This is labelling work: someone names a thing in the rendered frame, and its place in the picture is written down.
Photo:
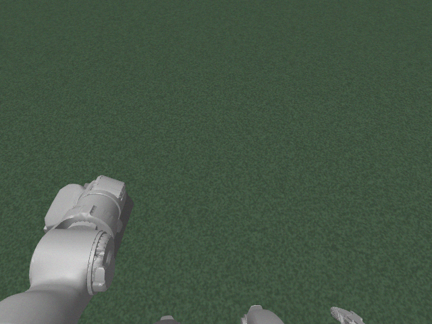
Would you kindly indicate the carton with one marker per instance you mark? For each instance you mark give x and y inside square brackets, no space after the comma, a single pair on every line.
[124,217]

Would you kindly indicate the left robot hand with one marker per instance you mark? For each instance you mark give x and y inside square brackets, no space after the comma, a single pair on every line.
[62,203]

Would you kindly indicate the left robot arm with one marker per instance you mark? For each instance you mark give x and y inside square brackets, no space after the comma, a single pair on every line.
[73,261]

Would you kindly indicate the right robot hand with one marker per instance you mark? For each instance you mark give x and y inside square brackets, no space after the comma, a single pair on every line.
[345,317]

